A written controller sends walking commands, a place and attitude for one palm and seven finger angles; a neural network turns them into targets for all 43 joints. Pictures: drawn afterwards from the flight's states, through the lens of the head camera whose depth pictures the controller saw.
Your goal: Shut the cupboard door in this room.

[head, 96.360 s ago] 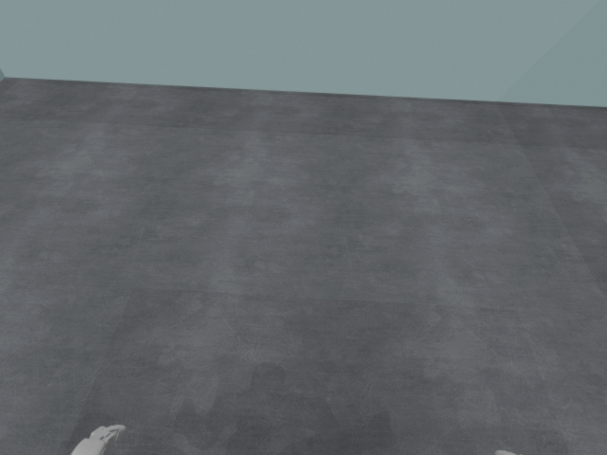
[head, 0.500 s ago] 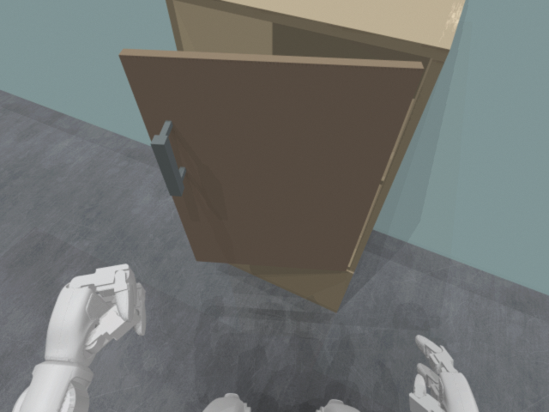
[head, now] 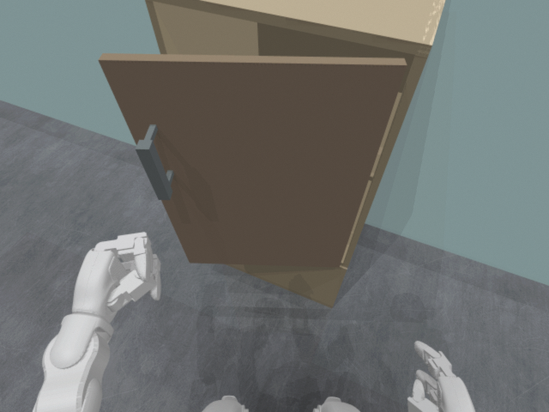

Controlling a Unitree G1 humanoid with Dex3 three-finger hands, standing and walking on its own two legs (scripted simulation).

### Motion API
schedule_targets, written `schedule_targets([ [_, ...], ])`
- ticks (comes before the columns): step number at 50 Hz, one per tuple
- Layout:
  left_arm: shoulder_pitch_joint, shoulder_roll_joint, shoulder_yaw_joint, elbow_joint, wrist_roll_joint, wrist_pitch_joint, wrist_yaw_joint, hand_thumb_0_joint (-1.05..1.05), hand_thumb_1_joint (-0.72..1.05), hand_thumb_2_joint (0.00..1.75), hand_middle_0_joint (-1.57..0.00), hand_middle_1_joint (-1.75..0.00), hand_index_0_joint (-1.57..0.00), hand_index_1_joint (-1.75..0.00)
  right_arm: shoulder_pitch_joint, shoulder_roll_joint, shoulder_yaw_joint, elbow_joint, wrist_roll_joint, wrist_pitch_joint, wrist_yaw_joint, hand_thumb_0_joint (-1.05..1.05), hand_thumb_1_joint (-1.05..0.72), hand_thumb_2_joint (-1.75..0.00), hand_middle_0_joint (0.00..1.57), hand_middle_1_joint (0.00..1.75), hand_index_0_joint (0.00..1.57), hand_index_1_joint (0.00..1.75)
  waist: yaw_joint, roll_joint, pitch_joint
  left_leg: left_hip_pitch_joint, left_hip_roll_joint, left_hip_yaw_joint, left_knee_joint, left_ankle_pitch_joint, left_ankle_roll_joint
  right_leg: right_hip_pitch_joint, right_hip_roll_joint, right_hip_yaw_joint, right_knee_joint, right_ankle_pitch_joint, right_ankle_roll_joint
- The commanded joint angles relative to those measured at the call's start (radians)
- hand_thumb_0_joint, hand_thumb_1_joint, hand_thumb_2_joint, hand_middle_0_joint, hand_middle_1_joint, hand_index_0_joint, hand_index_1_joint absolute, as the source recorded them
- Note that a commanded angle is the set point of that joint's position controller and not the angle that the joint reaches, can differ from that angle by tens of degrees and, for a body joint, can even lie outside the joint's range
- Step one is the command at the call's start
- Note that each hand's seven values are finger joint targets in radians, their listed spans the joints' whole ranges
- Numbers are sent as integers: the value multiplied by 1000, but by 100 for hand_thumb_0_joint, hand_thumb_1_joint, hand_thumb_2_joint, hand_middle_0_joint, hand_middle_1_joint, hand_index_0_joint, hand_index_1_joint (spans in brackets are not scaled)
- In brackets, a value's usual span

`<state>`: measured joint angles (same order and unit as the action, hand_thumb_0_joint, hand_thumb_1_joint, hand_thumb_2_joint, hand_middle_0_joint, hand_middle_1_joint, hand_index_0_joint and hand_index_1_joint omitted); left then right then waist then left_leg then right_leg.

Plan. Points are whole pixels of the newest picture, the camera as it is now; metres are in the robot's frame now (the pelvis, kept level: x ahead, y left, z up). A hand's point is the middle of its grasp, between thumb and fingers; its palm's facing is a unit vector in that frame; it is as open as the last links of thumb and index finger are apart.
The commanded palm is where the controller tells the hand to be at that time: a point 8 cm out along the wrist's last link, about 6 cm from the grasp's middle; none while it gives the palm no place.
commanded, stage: bring the fist close to the handle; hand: left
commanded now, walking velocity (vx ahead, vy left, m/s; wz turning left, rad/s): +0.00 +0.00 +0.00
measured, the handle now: (158, 163) +0.49 +0.22 +0.06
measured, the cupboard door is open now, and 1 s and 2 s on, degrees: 22 22 10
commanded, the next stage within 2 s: push the door shut along its arc in 1.00 s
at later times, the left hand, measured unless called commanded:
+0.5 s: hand (165, 220) +0.37 +0.17 +0.07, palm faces -0.01 -1.00 -0.06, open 3.1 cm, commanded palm +0.35 +0.22 +0.07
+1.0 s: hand (165, 219) +0.38 +0.18 +0.06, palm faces +0.01 -1.00 -0.03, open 3.1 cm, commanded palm +0.35 +0.23 +0.07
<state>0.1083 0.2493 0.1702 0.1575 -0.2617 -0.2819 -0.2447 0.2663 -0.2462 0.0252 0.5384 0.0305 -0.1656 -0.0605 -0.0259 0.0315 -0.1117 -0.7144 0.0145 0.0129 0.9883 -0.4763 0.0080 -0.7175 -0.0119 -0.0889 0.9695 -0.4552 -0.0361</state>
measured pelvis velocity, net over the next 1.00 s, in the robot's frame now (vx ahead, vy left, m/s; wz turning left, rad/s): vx -0.01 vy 0.01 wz -0.01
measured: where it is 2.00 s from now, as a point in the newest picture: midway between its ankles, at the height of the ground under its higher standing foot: outside the picture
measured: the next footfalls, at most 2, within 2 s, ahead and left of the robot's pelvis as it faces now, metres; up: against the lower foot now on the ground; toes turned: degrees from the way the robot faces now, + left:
none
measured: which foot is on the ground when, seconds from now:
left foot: down 0.00-1.00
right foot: down 0.00-1.00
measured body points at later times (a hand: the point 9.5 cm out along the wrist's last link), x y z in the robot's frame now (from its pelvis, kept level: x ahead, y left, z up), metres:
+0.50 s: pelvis -0.01 +0.01 +0.00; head +0.06 +0.00 +0.45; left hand +0.36 +0.23 +0.08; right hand +0.13 -0.24 -0.10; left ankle +0.01 +0.11 -0.68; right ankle +0.01 -0.10 -0.68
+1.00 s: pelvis -0.01 +0.01 +0.01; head +0.06 +0.00 +0.45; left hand +0.37 +0.23 +0.06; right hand +0.09 -0.26 -0.11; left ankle +0.01 +0.11 -0.68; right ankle +0.01 -0.10 -0.68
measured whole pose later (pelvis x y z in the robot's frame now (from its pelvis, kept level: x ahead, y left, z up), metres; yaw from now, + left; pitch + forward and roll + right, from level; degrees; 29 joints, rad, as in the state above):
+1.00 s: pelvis -0.01 +0.01 +0.01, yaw -1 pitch +13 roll +0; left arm -0.35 0.27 0.24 0.67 -0.20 -0.40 -0.20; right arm 0.32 -0.26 0.00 0.61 0.03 -0.05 -0.03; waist -0.05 0.02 -0.10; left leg -0.74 0.01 0.03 0.95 -0.44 0.02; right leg -0.75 -0.01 -0.07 0.93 -0.41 -0.03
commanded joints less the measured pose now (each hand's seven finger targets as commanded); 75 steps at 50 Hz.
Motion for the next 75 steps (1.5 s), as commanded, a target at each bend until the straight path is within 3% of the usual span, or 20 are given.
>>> schedule_targets([
  [1, -164, 139, 112, -175, -20, -117, 49, 0, 90, 90, -130, -150, -130, -150, -40, -119, -52, -131, 1, -48, 9, 0, -90, -90, 20, 30, 20, 30, 24, 2, -245, 89, -26, -20, -138, 306, 6, 215, 11, 68, -125, 317, 21],
  [3, -186, 89, 42, -135, -1, -119, 41, 0, 90, 90, -130, -150, -130, -150, -35, -124, -56, -128, 2, -44, 16, 0, -90, -90, 20, 30, 20, 30, 6, 4, -219, 95, -23, -19, -138, 292, 8, 176, 12, 63, -129, 300, 22],
  [6, -263, 94, 16, -72, 16, -106, 25, 0, 90, 90, -130, -150, -130, -150, -19, -141, -62, -111, 6, -37, 18, 0, -90, -90, 20, 30, 20, 30, -19, -11, -186, 89, -20, -28, -142, 247, 9, 133, 13, 60, -143, 250, 20],
  [12, -516, 162, 64, -79, 22, -121, 53, 0, 90, 90, -130, -150, -130, -150, -20, -144, -63, -89, 4, -28, 2, 0, -90, -90, 20, 30, 20, 30, -21, -8, -265, 118, -17, -39, -142, 233, 12, 144, 14, 67, -134, 221, 18],
  [17, -606, 199, 107, 26, 46, -150, 98, 0, 90, 90, -130, -150, -130, -150, -13, -137, -57, -65, -4, -13, 5, 0, -90, -90, 20, 30, 20, 30, -4, 18, -325, 123, -18, -36, -144, 267, 8, 168, 15, 69, -113, 250, 14],
  [21, -633, 142, 51, 159, 58, -119, 84, 0, 90, 90, -130, -150, -130, -150, 8, -138, -59, -55, 0, 8, 20, 0, -90, -90, 20, 30, 20, 30, -20, 37, -308, 127, -16, -29, -148, 286, 2, 150, 14, 63, -123, 284, 14],
  [25, -694, 123, 35, 269, 56, -83, 66, 0, 90, 90, -130, -150, -130, -150, 37, -149, -65, -53, 6, 29, 24, 0, -90, -90, 20, 30, 20, 30, -35, -28, -273, 108, -12, -33, -156, 266, 3, 138, 17, 59, -144, 275, 17],
  [28, -830, 189, 92, 309, 54, -103, 76, 0, 90, 90, -130, -150, -130, -150, 48, -155, -64, -41, 3, 42, 17, 0, -90, -90, 20, 30, 20, 30, -46, -83, -284, 73, -16, -30, -147, 242, 10, 156, 14, 75, -147, 266, 23],
  [30, -908, 234, 132, 326, 63, -140, 87, 0, 90, 90, -130, -150, -130, -150, 53, -150, -62, -30, -1, 46, 16, 0, -90, -90, 20, 30, 20, 30, -39, -52, -314, 67, -19, -28, -138, 243, 10, 160, 13, 82, -132, 266, 21],
  [34, -803, 272, 178, 277, 72, -202, 88, 0, 90, 90, -130, -150, -130, -150, 63, -140, -70, -42, -10, 52, 29, 0, -90, -90, 20, 30, 20, 30, 11, 41, -454, 134, -21, -14, -132, 370, 7, 244, 14, 90, -104, 391, 11],
  [35, -771, 241, 148, 265, 73, -206, 80, 0, 90, 90, -130, -150, -130, -150, 63, -138, -70, -45, -9, 53, 34, 0, -90, -90, 20, 30, 20, 30, 7, 55, -457, 151, -20, -11, -133, 401, 6, 244, 15, 86, -103, 416, 11],
  [40, -683, 210, 132, 344, 48, -149, 45, 0, 90, 90, -130, -150, -130, -150, 80, -151, -77, -50, 5, 78, 40, 0, -90, -90, 20, 30, 20, 30, -19, -57, -304, 69, -18, -2, -163, 320, 11, 230, 21, 83, -156, 380, 22],
  [42, -710, 224, 148, 343, 37, -141, 40, 0, 90, 90, -130, -150, -130, -150, 80, -157, -79, -50, 8, 84, 31, 0, -90, -90, 20, 30, 20, 30, -24, -88, -272, 54, -20, -3, -169, 281, 16, 231, 20, 87, -174, 340, 23],
  [48, -892, 185, 81, 254, 52, -218, 50, 0, 90, 90, -130, -150, -130, -150, 66, -144, -76, -29, 2, 68, 22, 0, -90, -90, 20, 30, 20, 30, -51, 30, -313, 140, -16, -23, -154, 262, 14, 147, 22, 81, -150, 284, 15],
  [52, -839, 173, 70, 270, 65, -234, 64, 0, 90, 90, -130, -150, -130, -150, 64, -148, -79, -26, -2, 59, 28, 0, -90, -90, 20, 30, 20, 30, -40, 65, -368, 184, -14, -31, -144, 292, 10, 130, 25, 71, -131, 288, 10],
  [55, -836, 219, 113, 379, 71, -192, 72, 0, 90, 90, -130, -150, -130, -150, 59, -152, -71, -22, 1, 76, 26, 0, -90, -90, 20, 30, 20, 30, -40, -25, -305, 93, -17, -28, -159, 222, 11, 146, 20, 75, -147, 247, 17],
  [60, -1004, 270, 133, 439, 79, -168, 59, 0, 90, 90, -130, -150, -130, -150, 61, -155, -62, -26, 4, 90, 17, 0, -90, -90, 20, 30, 20, 30, -60, -46, -290, 60, -22, -24, -154, 188, 17, 153, 17, 92, -157, 228, 22],
  [62, -1067, 312, 159, 456, 76, -187, 41, 0, 90, 90, -130, -150, -130, -150, 67, -157, -59, -20, 1, 89, 11, 0, -90, -90, 20, 30, 20, 30, -64, -32, -318, 54, -23, -23, -135, 199, 19, 164, 17, 103, -148, 244, 21],
  [66, -1120, 283, 121, 510, 75, -218, -17, 0, 90, 90, -130, -150, -130, -150, 82, -154, -60, -3, 0, 82, 15, 0, -90, -90, 20, 30, 20, 30, -73, 41, -394, 107, -20, -32, -111, 261, 13, 128, 21, 95, -114, 294, 13],
  [75, -1233, 329, 134, 678, 58, -165, -120, 0, 90, 90, -130, -150, -130, -150, 143, -180, -65, 11, 6, 110, 15, 0, -90, -90, 20, 30, 20, 30, -104, -3, -362, 43, -17, -43, -91, 255, 23, 86, 23, 91, -113, 290, 14],
])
